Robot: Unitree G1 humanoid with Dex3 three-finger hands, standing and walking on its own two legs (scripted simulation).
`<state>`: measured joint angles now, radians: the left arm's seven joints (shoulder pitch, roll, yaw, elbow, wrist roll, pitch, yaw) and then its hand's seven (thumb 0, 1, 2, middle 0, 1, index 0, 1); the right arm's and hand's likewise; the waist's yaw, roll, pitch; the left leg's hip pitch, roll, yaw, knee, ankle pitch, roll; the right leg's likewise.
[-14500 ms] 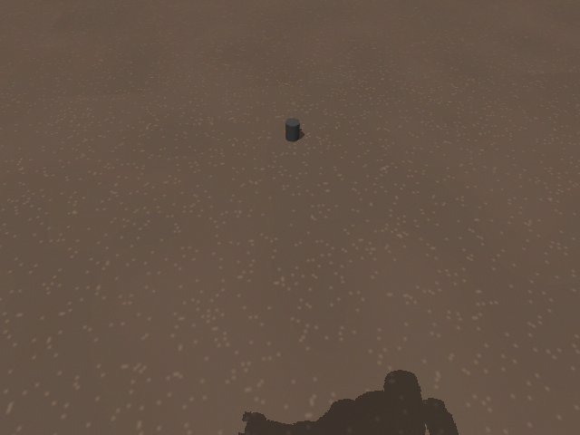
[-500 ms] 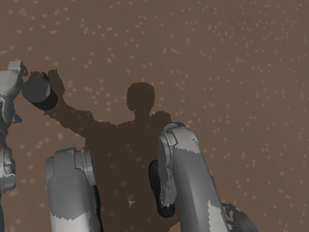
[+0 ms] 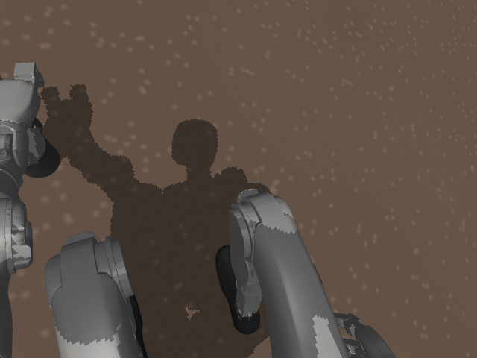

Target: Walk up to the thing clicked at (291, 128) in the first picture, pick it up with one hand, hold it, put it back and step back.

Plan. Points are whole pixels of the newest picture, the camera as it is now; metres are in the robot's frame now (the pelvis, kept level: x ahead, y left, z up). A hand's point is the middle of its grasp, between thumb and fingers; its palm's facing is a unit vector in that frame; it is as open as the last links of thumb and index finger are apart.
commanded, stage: close in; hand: left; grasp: from above
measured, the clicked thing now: (32, 145) +0.51 +0.25 -0.28
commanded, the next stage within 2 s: rest palm in 0.30 s
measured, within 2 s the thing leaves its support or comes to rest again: neither
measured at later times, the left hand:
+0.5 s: hand (7, 159) +0.47 +0.27 -0.20, palm faces -0.48 -0.08 -0.88, open 14.1 cm
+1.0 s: hand (29, 151) +0.49 +0.25 -0.25, palm faces -0.45 -0.13 -0.88, open 13.7 cm
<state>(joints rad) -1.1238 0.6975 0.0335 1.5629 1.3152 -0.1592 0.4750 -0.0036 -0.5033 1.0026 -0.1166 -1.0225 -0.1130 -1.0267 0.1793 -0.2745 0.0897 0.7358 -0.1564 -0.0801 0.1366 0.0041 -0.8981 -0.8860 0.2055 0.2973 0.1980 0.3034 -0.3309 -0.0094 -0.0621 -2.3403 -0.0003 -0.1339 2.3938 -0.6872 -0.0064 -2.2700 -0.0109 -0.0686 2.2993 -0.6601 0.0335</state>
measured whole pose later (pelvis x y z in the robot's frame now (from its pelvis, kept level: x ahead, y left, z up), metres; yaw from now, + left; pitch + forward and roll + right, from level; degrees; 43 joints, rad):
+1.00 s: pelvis +0.01 +0.00 -0.03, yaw -3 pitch +33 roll -11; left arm -1.09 0.84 0.17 1.69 1.29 -0.17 0.54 0.00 -0.47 1.03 -0.09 -1.06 -0.08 -1.05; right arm 0.19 -0.30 0.18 0.70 -0.22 -0.15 0.24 0.00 -0.90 -0.89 0.21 0.30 0.20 0.30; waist -0.38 -0.04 0.08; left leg -2.38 0.01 -0.18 2.51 -0.73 0.00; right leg -2.30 0.01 -0.10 2.38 -0.67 0.05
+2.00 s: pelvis +0.00 +0.00 -0.03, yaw -4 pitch +32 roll -12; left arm -1.11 0.88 0.11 1.73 1.30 -0.19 0.57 0.00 -0.34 1.01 -0.34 -0.96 -0.18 -0.93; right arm 0.16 -0.33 0.21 0.68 -0.24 -0.17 0.25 0.00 -0.90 -0.89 0.20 0.30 0.20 0.30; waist -0.39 -0.06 0.08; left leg -2.37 0.01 -0.21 2.52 -0.72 0.00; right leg -2.28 0.02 -0.12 2.36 -0.66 0.06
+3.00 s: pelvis +0.00 +0.00 -0.02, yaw -4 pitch +32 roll -12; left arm -1.08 0.87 0.13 1.69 1.31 -0.19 0.56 -0.02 -0.18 0.91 -0.48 -0.96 -0.62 -0.91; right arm 0.18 -0.32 0.21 0.68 -0.24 -0.19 0.25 0.00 -0.92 -0.90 0.20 0.30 0.20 0.30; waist -0.38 -0.06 0.07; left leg -2.36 0.00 -0.21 2.50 -0.72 -0.01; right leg -2.27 0.02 -0.13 2.35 -0.65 0.05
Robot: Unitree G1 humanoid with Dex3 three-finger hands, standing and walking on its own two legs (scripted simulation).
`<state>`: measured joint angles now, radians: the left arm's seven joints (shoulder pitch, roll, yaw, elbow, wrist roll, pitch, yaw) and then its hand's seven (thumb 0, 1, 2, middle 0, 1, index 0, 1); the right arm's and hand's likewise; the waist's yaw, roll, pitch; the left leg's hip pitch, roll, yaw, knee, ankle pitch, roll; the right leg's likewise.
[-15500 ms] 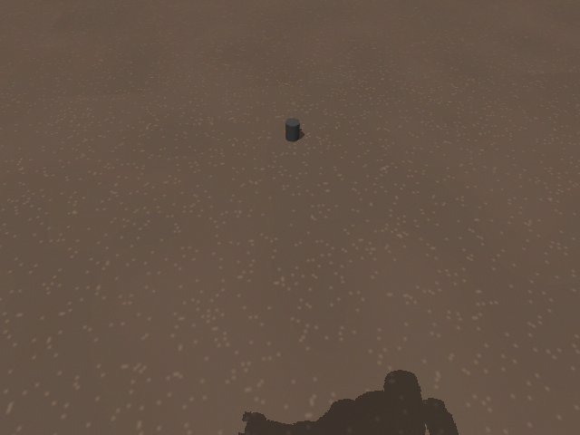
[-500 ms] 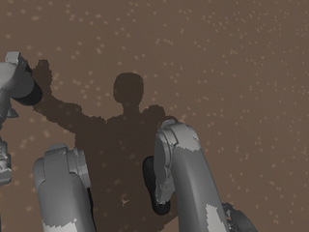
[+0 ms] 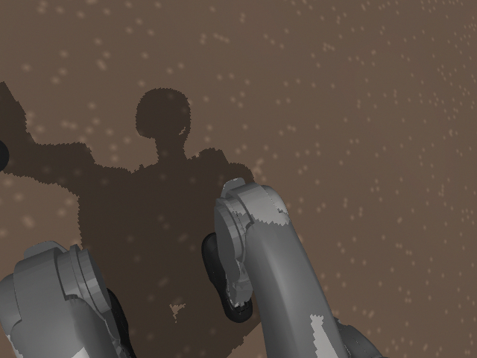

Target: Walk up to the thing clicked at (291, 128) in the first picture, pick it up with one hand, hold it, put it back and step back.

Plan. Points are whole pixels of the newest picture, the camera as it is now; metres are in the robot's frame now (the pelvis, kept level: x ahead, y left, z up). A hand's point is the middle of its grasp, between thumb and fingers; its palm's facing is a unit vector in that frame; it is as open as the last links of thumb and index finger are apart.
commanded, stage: rest palm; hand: left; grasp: from above
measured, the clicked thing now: out of the picture +0.49 +0.28 -0.26
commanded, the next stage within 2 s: close in 0.12 s
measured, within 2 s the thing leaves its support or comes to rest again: neither
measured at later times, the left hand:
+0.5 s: hand out of the picture +0.47 +0.28 -0.22, palm faces -0.43 -0.14 -0.89, open 13.2 cm
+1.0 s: hand out of the picture +0.47 +0.27 -0.22, palm faces -0.44 -0.14 -0.89, open 12.9 cm
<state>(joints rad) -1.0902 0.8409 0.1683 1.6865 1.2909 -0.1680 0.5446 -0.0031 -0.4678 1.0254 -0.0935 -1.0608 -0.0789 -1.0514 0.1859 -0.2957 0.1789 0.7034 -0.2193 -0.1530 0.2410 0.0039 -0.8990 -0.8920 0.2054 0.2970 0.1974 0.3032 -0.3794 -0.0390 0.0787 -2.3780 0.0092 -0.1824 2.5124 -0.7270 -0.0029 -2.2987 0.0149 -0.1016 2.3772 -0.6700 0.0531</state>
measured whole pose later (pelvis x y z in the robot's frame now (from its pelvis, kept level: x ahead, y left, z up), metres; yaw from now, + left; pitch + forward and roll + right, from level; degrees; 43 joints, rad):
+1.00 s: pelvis +0.00 +0.00 +0.00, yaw -1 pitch +32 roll -12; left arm -1.11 0.88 0.11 1.73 1.30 -0.19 0.57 0.00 -0.34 1.01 -0.34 -0.96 -0.18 -0.93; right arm 0.16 -0.33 0.21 0.68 -0.24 -0.17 0.25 0.00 -0.90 -0.89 0.20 0.30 0.20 0.30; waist -0.39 -0.06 0.08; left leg -2.37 0.01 -0.21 2.52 -0.72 0.00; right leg -2.28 0.02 -0.12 2.36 -0.66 0.06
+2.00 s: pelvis -0.01 +0.00 +0.00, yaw -1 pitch +32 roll -12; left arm -1.08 0.87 0.13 1.69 1.31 -0.19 0.56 -0.02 -0.18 0.91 -0.48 -0.96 -0.62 -0.91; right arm 0.18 -0.32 0.21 0.68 -0.24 -0.19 0.25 0.00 -0.92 -0.90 0.20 0.30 0.20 0.30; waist -0.38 -0.06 0.07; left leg -2.36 0.00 -0.21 2.50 -0.72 -0.01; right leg -2.27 0.02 -0.13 2.35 -0.65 0.05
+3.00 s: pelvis -0.01 +0.00 +0.08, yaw +5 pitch +36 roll -7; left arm -0.90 0.64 0.00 1.25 1.14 -0.08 0.19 -0.03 -0.08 0.73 -0.55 -0.80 -0.66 -0.81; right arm 0.23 -0.26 0.04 0.71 -0.06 0.01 0.11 0.01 -0.92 -0.90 0.21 0.30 0.20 0.30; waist -0.24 0.05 -0.14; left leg -2.20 0.00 -0.10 2.23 -0.67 0.01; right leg -2.14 -0.01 -0.04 2.15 -0.64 0.04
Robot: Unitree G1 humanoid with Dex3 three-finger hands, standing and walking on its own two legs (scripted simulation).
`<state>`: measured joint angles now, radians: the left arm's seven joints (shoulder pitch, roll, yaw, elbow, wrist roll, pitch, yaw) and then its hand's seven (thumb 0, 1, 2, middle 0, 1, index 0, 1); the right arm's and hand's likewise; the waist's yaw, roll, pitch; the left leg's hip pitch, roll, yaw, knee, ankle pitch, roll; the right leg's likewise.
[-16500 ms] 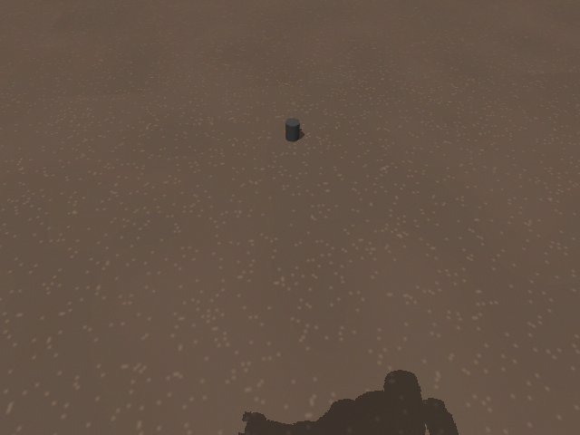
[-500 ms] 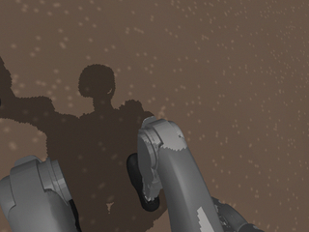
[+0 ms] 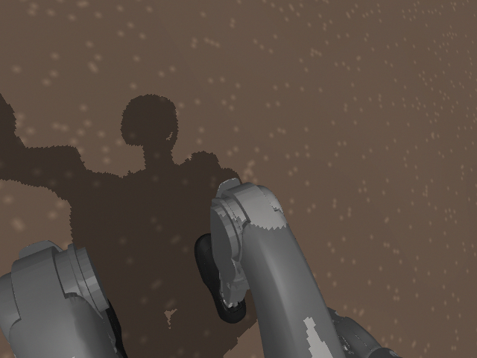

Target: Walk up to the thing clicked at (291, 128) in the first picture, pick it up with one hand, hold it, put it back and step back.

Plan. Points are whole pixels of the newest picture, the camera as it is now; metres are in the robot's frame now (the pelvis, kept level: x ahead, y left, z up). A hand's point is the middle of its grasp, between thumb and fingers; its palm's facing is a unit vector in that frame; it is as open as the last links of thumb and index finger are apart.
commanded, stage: close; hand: left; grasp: from above
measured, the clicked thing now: out of the picture +0.49 +0.29 -0.26
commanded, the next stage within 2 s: settle in 0.56 s
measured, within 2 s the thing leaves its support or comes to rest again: leaves its support in 1.12 s
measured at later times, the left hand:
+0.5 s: hand out of the picture +0.46 +0.28 -0.22, palm faces -0.46 -0.14 -0.88, open 10.5 cm
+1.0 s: hand out of the picture +0.46 +0.28 -0.22, palm faces -0.44 -0.15 -0.89, open 10.1 cm
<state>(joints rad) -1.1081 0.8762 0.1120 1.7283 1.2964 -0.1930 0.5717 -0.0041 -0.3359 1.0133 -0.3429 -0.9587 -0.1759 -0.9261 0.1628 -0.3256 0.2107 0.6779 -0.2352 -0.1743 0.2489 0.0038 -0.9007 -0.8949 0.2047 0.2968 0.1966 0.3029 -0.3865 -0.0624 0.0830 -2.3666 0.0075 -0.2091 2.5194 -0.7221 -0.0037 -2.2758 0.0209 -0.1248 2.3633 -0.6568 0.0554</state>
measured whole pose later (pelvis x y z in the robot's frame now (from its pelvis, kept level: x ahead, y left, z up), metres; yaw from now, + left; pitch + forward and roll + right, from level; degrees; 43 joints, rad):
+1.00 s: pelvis +0.00 +0.00 +0.00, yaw +0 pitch +32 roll -12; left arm -1.08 0.87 0.13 1.69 1.31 -0.19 0.56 -0.02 -0.18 0.91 -0.48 -0.96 -0.62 -0.91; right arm 0.18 -0.32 0.21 0.68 -0.24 -0.19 0.25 0.00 -0.92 -0.90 0.20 0.30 0.20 0.30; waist -0.38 -0.06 0.07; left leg -2.36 0.00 -0.21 2.50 -0.72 -0.01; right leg -2.27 0.02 -0.13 2.35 -0.65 0.05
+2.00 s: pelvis -0.01 +0.00 +0.08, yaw +6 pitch +36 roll -7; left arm -0.90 0.64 0.00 1.25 1.14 -0.08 0.19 -0.03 -0.08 0.73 -0.55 -0.80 -0.66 -0.81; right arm 0.23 -0.26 0.04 0.71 -0.06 0.01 0.11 0.01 -0.92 -0.90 0.21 0.30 0.20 0.30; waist -0.24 0.05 -0.14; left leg -2.20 0.00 -0.10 2.23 -0.67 0.01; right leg -2.14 -0.01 -0.04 2.15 -0.64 0.04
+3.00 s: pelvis +0.03 +0.00 +0.37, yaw +10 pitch +16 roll -2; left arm -0.37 0.40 -0.17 0.87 0.99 0.01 0.13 -0.03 -0.09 0.72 -0.58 -0.76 -0.71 -0.76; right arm 0.25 -0.24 -0.02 0.75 0.04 0.00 -0.05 0.01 -0.91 -0.90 0.21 0.30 0.20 0.30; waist -0.09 0.03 -0.13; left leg -0.96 0.03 -0.01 1.16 -0.48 0.00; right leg -0.95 -0.01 -0.01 1.11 -0.44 0.03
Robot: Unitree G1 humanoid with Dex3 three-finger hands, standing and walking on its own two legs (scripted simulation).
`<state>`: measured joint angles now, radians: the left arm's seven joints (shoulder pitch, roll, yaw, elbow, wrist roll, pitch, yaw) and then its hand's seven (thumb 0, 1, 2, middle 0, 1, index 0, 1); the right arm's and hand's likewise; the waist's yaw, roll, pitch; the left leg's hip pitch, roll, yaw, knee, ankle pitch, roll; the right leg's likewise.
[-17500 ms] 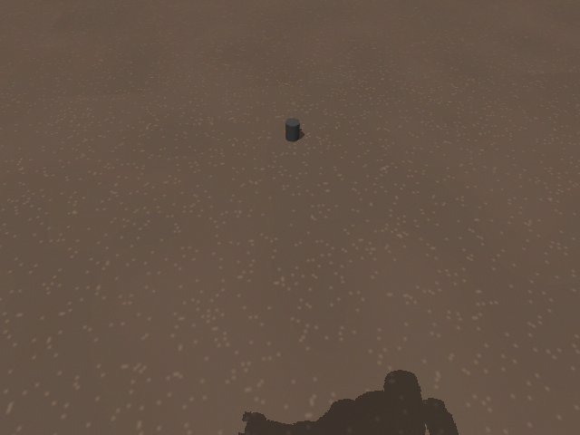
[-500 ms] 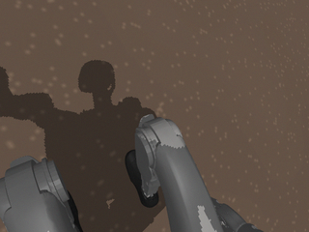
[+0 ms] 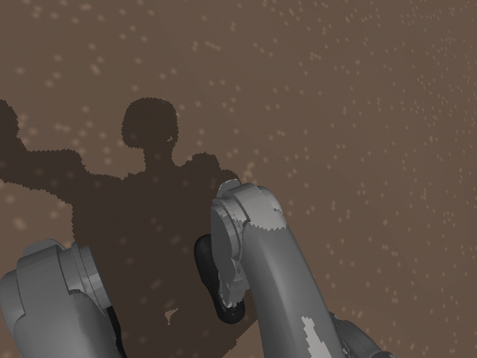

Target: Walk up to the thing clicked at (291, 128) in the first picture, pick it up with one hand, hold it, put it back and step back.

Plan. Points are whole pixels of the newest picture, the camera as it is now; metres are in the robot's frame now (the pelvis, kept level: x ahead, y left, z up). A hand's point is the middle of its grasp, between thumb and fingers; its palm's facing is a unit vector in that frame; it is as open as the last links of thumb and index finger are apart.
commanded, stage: settle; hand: left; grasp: from above
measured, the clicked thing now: out of the picture +0.49 +0.29 -0.26
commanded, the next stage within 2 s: lift in 0.60 s
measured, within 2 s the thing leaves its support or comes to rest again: leaves its support in 0.12 s
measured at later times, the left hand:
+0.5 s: hand out of the picture +0.45 +0.30 -0.13, palm faces -0.48 -0.12 -0.87, open 9.8 cm
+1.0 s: hand out of the picture +0.44 +0.31 -0.07, palm faces -0.47 -0.11 -0.88, open 9.8 cm
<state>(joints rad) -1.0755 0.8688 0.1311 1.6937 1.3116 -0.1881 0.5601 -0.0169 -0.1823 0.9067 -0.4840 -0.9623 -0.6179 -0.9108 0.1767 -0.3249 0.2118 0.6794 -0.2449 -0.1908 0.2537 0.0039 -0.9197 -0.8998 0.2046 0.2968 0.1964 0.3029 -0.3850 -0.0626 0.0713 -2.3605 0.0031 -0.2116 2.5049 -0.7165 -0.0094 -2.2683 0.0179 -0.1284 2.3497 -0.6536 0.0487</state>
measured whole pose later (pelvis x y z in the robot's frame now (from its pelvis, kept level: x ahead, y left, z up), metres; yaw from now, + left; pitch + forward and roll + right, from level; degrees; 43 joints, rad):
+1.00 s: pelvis -0.01 +0.00 +0.07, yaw +6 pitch +36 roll -7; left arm -0.90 0.64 0.00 1.25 1.14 -0.08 0.19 -0.03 -0.08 0.73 -0.55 -0.80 -0.66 -0.81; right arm 0.23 -0.26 0.04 0.71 -0.06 0.01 0.11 0.01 -0.92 -0.90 0.21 0.30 0.20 0.30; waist -0.24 0.05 -0.14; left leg -2.20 0.00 -0.10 2.23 -0.67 0.01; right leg -2.14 -0.01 -0.04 2.15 -0.64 0.04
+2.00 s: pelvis +0.03 +0.00 +0.37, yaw +10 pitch +16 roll -2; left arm -0.37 0.40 -0.17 0.87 0.99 0.01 0.13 -0.03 -0.09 0.72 -0.58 -0.76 -0.71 -0.76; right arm 0.25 -0.24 -0.02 0.75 0.04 0.00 -0.05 0.01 -0.91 -0.90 0.21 0.30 0.20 0.30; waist -0.09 0.03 -0.13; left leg -0.96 0.03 -0.01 1.16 -0.48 0.00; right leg -0.95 -0.01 -0.01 1.11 -0.44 0.03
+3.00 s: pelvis +0.08 +0.02 +0.45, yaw +9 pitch +5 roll -1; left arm -0.27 0.38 -0.21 0.77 1.00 0.02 0.05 -0.03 -0.09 0.72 -0.58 -0.76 -0.70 -0.76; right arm 0.25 -0.26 -0.05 0.72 0.05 0.05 -0.03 0.01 -0.91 -0.89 0.20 0.30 0.20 0.30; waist -0.04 0.04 -0.05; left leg -0.39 0.02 0.03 0.63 -0.33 0.00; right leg -0.39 -0.02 0.02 0.60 -0.29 0.03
